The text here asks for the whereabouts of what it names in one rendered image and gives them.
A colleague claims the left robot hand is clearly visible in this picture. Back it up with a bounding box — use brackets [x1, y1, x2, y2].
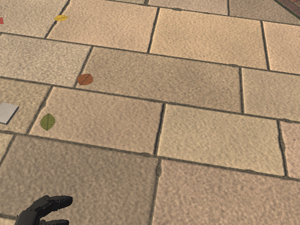
[14, 195, 73, 225]

